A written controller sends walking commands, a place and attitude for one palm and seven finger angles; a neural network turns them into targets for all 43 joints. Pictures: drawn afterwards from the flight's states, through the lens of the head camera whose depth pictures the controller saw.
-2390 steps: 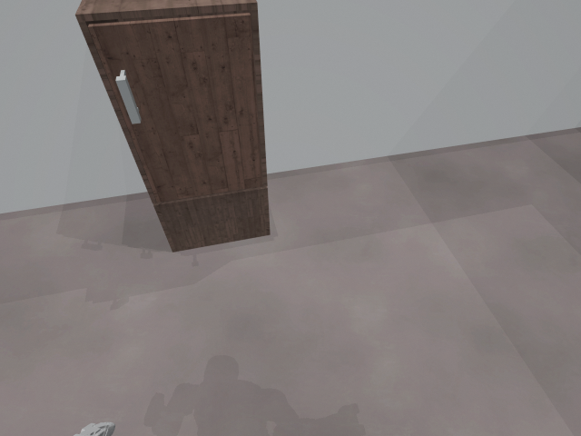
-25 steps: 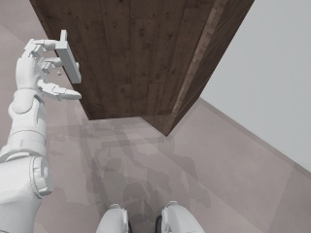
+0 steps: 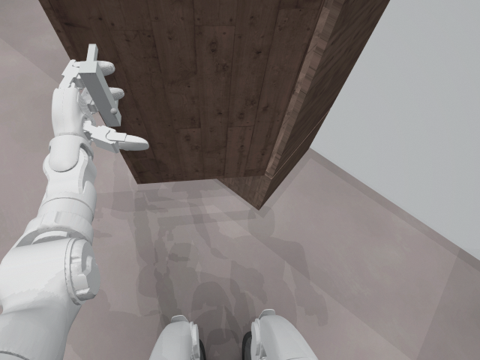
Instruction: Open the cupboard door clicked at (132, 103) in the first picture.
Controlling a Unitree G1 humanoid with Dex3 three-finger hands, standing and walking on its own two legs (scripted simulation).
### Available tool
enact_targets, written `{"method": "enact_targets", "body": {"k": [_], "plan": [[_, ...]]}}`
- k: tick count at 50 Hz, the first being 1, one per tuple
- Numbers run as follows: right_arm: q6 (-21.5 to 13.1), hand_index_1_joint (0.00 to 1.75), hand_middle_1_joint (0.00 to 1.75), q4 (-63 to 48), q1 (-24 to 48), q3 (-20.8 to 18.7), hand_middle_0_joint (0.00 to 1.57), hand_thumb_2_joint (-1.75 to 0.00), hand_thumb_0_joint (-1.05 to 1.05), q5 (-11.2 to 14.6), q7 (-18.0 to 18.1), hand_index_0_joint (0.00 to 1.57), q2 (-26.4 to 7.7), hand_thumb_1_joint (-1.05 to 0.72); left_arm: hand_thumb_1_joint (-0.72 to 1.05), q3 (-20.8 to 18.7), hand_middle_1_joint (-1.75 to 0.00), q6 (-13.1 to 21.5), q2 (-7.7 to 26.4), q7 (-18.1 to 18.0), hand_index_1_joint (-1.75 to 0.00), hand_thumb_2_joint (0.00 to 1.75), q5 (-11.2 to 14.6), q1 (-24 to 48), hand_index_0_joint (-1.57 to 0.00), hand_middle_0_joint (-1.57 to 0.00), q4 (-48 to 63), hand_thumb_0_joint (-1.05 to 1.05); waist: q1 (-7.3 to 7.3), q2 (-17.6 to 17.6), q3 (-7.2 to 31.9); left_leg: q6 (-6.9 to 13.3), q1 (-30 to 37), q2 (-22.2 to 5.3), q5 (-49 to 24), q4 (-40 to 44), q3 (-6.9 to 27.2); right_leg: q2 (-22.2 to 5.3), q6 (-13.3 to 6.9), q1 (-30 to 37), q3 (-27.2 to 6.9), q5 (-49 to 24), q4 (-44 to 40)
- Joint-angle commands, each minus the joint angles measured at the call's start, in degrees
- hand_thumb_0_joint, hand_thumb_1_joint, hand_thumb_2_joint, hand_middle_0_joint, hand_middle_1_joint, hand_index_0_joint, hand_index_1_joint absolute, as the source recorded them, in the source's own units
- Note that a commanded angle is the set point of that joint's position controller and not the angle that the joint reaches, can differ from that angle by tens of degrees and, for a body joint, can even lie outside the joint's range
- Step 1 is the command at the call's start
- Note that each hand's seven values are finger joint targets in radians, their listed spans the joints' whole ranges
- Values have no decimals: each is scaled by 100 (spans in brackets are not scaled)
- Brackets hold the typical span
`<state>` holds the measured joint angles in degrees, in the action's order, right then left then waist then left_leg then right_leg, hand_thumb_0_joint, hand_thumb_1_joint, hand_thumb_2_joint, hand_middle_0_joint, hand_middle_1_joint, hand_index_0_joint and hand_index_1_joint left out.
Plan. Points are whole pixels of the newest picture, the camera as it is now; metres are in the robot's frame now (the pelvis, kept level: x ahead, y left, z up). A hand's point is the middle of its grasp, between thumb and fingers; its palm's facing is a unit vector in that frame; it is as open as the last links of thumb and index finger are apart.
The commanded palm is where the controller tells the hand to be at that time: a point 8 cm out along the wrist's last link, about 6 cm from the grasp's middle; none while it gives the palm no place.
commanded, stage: slide the fingers in behind the handle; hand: left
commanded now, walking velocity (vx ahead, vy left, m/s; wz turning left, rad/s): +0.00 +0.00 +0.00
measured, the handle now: (103, 87) +0.55 +0.19 +0.06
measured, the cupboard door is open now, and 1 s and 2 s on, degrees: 45 45 73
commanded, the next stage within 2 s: close the thumb around the handle in 0.34 s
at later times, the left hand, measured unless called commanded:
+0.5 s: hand (110, 111) +0.50 +0.18 +0.06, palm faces +0.06 -1.00 -0.01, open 13.8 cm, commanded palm +0.48 +0.22 +0.06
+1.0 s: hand (117, 109) +0.51 +0.17 +0.06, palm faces +0.06 -1.00 -0.01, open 6.5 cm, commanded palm +0.48 +0.21 +0.06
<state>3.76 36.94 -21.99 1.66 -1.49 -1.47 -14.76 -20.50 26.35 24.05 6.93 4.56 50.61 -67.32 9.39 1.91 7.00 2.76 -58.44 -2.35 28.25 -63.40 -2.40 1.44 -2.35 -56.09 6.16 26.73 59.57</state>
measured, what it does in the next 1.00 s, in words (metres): stands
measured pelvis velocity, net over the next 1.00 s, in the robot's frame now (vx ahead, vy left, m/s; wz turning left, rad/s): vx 0.00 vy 0.00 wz -0.01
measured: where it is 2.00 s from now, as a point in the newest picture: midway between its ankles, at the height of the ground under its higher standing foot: outside the picture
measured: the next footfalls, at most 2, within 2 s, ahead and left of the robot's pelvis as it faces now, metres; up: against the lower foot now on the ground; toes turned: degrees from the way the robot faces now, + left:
none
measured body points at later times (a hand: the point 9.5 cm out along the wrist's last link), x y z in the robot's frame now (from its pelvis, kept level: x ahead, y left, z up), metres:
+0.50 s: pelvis +0.00 -0.01 +0.00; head +0.14 +0.01 +0.43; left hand +0.50 +0.23 +0.06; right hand +0.01 -0.27 -0.11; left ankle +0.01 +0.09 -0.66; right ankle +0.01 -0.10 -0.66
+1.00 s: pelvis +0.00 +0.00 +0.00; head +0.13 +0.01 +0.43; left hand +0.50 +0.22 +0.06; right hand +0.01 -0.26 -0.12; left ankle +0.01 +0.09 -0.66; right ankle +0.01 -0.10 -0.66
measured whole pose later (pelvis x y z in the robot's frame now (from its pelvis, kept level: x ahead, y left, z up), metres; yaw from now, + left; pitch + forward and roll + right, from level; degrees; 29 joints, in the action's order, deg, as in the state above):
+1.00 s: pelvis +0.00 +0.00 +0.00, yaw +0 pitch +23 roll -3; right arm 3.7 36.2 -22.0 1.6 -1.2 -1.2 -14.8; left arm -21.6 26.4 24.0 7.3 4.3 49.7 -66.5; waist 9.5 2.1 7.2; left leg 2.6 -57.9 -2.5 28.4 -63.1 -2.9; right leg 1.7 -2.4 -56.1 5.4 26.9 59.7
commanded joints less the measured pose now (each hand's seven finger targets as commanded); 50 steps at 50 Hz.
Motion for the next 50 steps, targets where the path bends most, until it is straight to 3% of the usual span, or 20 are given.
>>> {"method": "enact_targets", "body": {"k": [1, 5, 7, 9, 12, 15, 17, 19, 22, 25, 27, 31, 33, 37, 39, 41, 43, 45, 47, 50], "plan": [[-75, 30, 30, -276, -988, -350, 20, -90, 0, 2, 65, 20, -1029, -90, -50, -38, -120, 484, 1215, 16, -120, 30, -22, 2548, -30, -30, 1304, 0, 133, 581, 2813, -107, 2292, 120, -2400, 631, 609, 157, 101, 1076, -471, -2002, -649], [-67, 30, 30, -314, -1002, -349, 20, -90, 0, 16, 92, 20, -1048, -90, -50, -281, -120, 422, 1419, 41, -120, 30, 53, 2327, -30, -30, 1143, 0, 88, 326, 2734, -69, 1993, 142, -2261, 618, 537, 158, 116, 1304, -518, -2067, -664], [-68, 30, 30, -336, -951, -327, 20, -90, 0, 40, 97, 20, -1023, -90, -50, -153, -120, 384, 1314, 65, -120, 30, 42, 2357, -30, -30, 1127, 0, 118, 408, 2587, -66, 1863, 153, -2104, 649, 491, 140, 136, 1298, -550, -2001, -710], [-70, 30, 30, -337, -965, -319, 20, -90, 0, 48, 114, 20, -1050, -90, -50, -288, -120, 324, 1532, 61, -120, 30, 15, 2334, -30, -30, 982, 0, 140, 211, 2415, -35, 1571, 156, -1875, 640, 455, 136, 150, 1384, -596, -1893, -748], [-90, 30, 30, -371, -984, -310, 20, -90, 0, 47, 147, 20, -1051, -90, -50, -377, -120, 310, 1668, 134, -120, 30, 12, 2359, -30, -30, 985, 0, 107, 357, 2615, -31, 1554, 172, -1927, 585, 437, 123, 149, 1447, -630, -1962, -695], [-112, 30, 30, -399, -1003, -312, 20, -90, 0, 46, 155, 20, -1037, -90, -50, -321, -120, 313, 1573, 222, -120, 30, 93, 2439, -30, -30, 1150, 0, 116, 495, 2757, -29, 1714, 170, -2141, 557, 447, 132, 135, 1450, -614, -2148, -641], [-93, 30, 30, -402, -1003, -314, 20, -90, 0, 58, 159, 20, -1051, -90, -50, -456, -120, 260, 1722, 248, -120, 30, 118, 2223, -30, -30, 1065, 0, 62, 405, 2791, -39, 1654, 159, -2203, 550, 421, 127, 153, 1568, -637, -2252, -657], [-106, 30, 30, -416, -966, -330, 20, -90, 0, 66, 144, 20, -1021, -90, -50, -289, -120, 298, 1536, 279, -120, 30, 123, 2332, -30, -30, 1373, 0, 46, 598, 2921, -60, 1877, 151, -2284, 582, 440, 128, 141, 1522, -603, -2258, -649], [-112, 30, 30, -367, -992, -360, 20, -90, 0, 59, 123, 20, -1029, -90, -50, -261, -120, 355, 1442, 268, -120, 30, 156, 2294, -30, -30, 1426, 0, 62, 539, 2943, -69, 2041, 130, -2397, 567, 482, 151, 139, 1424, -574, -2273, -656], [-121, 30, 30, -331, -986, -356, 20, -90, 0, 62, 134, 20, -1032, -90, -33, -97, -122, 372, 1291, 269, -122, 37, 153, 2497, -31, -31, 1457, 0, 180, 482, 2771, -48, 2024, 129, -2303, 569, 508, 151, 137, 1282, -562, -2171, -667], [-117, 30, 30, -271, -972, -356, 20, -90, 0, 69, 136, 20, -1046, -90, -22, -69, -123, 348, 1279, 238, -123, 42, 138, 2515, -32, -32, 1309, 0, 173, 587, 2628, -80, 2052, 123, -2167, 617, 532, 147, 131, 1137, -536, -1959, -711], [-138, 30, 30, -258, -972, -361, 20, -90, 0, 38, 131, 20, -1057, -90, 0, -122, -125, 416, 1328, 163, -125, 52, 105, 2536, -34, -34, 1360, 0, 140, 675, 2824, -103, 2270, 108, -2333, 607, 587, 150, 115, 1037, -498, -1971, -661], [-132, 30, 30, -252, -977, -355, 20, -90, 0, 39, 124, 20, -1068, -90, 12, -155, -127, 400, 1344, 159, -127, 56, 98, 2408, -34, -34, 1212, 0, 122, 554, 2663, -106, 2173, 108, -2276, 619, 582, 151, 113, 1037, -483, -1916, -674], [-110, 30, 30, -305, -973, -360, 20, -90, 0, 33, 114, 20, -1054, -90, 34, -149, -129, 401, 1309, 114, -129, 66, 62, 2358, -36, -36, 1236, 0, 86, 582, 2781, -115, 2245, 112, -2414, 619, 590, 148, 109, 1052, -466, -2006, -627], [-102, 30, 30, -304, -960, -360, 20, -90, 0, 31, 96, 20, -1053, -90, 45, -60, -130, 380, 1177, 94, -130, 71, 80, 2378, -37, -37, 1222, 0, 139, 579, 2649, -120, 2281, 97, -2399, 643, 599, 158, 114, 951, -446, -1957, -656], [-96, 30, 30, -324, -992, -360, 20, -90, 0, 23, 99, 20, -1065, -90, 56, -175, -131, 406, 1308, 53, -131, 76, 59, 2357, -38, -38, 1242, 0, 81, 513, 2825, -114, 2279, 103, -2520, 620, 610, 161, 111, 1054, -459, -2066, -607], [-99, 30, 30, -322, -984, -368, 20, -90, 0, 22, 88, 20, -1031, -90, 68, -100, -133, 422, 1185, 34, -133, 80, 53, 2375, -38, -38, 1306, 0, 91, 470, 2810, -111, 2229, 115, -2460, 622, 580, 160, 122, 1128, -466, -2082, -620], [-96, 30, 30, -313, -1012, -361, 20, -90, 0, 7, 89, 20, -1044, -90, 79, -157, -134, 439, 1251, 12, -134, 85, 50, 2413, -39, -39, 1275, 0, 110, 482, 2732, -98, 2178, 121, -2444, 609, 573, 163, 115, 1104, -472, -2089, -610], [-78, 30, 30, -323, -989, -362, 20, -90, 0, 10, 102, 20, -1056, -90, 90, -352, -135, 451, 1506, -18, -135, 90, 20, 2300, -40, -40, 1298, 0, 27, 471, 2850, -98, 2084, 134, -2416, 612, 533, 148, 122, 1294, -520, -2155, -617], [-91, 30, 30, -343, -987, -361, 20, -90, 0, 19, 90, 20, -1024, -90, 90, -177, -135, 451, 1252, 34, -135, 90, 36, 2224, -40, -40, 1271, 0, 76, 426, 2767, -84, 2114, 137, -2434, 622, 536, 164, 112, 1270, -501, -2195, -632]]}}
